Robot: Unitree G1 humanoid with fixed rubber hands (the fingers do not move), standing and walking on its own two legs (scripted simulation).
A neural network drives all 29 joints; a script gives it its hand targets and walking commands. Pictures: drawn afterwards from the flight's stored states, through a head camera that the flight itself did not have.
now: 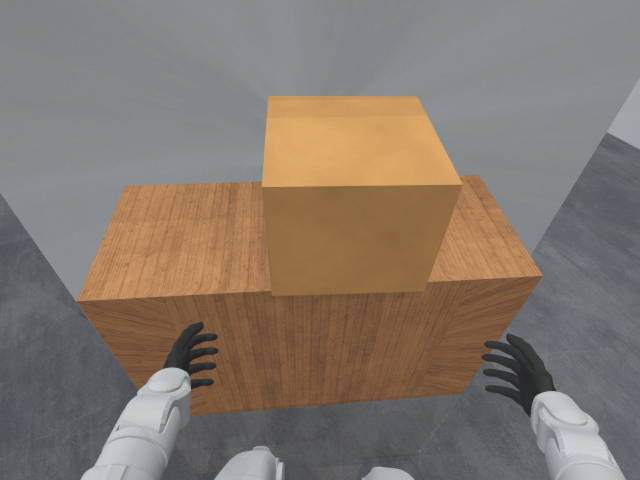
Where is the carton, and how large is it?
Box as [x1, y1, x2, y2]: [262, 96, 462, 295]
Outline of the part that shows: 268,96 262,176 262,195 272,295 424,290 462,184 417,97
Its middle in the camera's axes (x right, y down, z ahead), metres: +0.05 -0.08 +0.77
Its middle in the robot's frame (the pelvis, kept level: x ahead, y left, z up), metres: +0.63 -0.04 -0.01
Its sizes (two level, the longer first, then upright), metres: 0.301 0.293 0.265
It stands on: a pedestal, 0.58 m high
